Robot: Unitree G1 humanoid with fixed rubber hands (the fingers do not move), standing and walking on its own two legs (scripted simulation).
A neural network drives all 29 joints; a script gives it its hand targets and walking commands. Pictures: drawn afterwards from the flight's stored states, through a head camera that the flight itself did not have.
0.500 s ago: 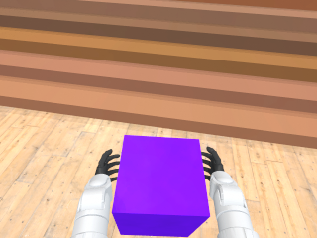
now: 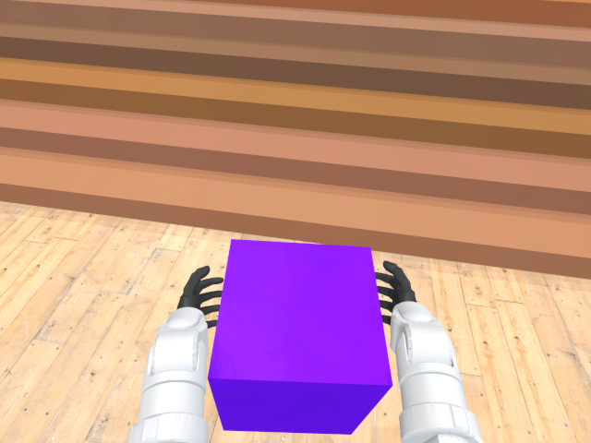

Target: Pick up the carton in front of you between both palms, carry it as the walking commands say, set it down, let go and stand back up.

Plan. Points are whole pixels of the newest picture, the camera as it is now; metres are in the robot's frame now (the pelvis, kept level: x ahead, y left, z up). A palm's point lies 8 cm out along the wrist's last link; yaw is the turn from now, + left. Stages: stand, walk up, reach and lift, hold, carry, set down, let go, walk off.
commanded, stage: reach and lift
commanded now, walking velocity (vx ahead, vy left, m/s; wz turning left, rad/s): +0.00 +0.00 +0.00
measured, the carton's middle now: (294, 342) +0.31 +0.00 -0.05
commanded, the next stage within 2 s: hold in 0.58 s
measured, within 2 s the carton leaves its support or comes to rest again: neither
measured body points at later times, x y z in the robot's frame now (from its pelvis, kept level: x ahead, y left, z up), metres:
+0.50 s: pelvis +0.02 +0.00 +0.01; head -0.02 +0.00 +0.45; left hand +0.32 +0.15 +0.03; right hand +0.33 -0.15 +0.04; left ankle +0.04 +0.12 -0.74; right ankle +0.02 -0.13 -0.74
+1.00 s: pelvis +0.01 +0.00 +0.01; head -0.04 +0.00 +0.45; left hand +0.31 +0.15 +0.05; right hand +0.31 -0.15 +0.05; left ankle +0.04 +0.12 -0.74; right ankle +0.02 -0.13 -0.74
